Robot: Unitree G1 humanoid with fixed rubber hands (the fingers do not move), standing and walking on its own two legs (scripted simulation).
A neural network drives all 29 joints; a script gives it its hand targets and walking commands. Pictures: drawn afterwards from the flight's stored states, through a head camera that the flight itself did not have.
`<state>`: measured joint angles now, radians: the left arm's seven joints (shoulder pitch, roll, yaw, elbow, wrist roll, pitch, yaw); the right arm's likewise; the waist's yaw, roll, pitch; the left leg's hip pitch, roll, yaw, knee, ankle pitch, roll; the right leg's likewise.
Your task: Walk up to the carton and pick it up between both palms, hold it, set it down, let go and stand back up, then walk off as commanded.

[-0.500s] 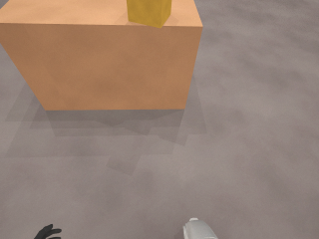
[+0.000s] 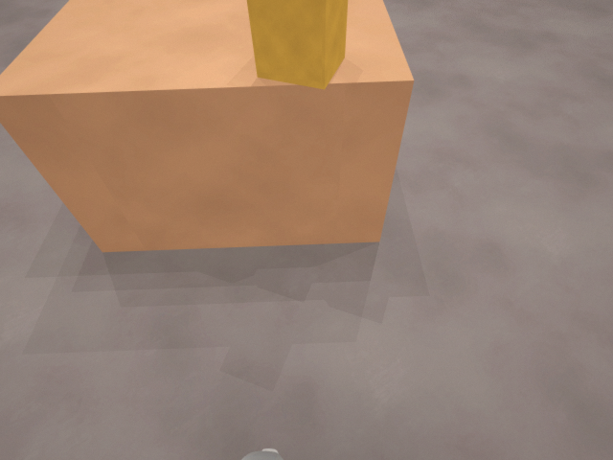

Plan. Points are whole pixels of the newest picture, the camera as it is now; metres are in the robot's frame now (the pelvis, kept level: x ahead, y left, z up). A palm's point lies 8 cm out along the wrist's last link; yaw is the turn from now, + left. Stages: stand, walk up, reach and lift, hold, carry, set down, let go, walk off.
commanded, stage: walk off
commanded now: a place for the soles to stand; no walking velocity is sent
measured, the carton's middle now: (300, 27) +1.06 +0.04 +0.06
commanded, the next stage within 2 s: stand in 1.44 s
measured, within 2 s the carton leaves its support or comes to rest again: neither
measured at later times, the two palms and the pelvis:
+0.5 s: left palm out of the picture +0.14 +0.32 -0.08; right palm out of the picture +0.11 -0.30 -0.08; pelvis +0.02 +0.00 +0.01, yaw +1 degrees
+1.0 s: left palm out of the picture +0.05 +0.32 -0.08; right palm out of the picture +0.05 -0.30 -0.09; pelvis -0.04 +0.00 +0.01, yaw +2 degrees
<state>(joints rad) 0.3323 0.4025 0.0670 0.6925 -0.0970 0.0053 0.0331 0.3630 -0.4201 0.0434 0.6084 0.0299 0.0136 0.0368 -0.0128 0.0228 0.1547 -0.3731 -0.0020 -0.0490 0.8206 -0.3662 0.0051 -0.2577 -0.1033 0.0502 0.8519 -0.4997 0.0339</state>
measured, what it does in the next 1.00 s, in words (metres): steps on the spot: right foot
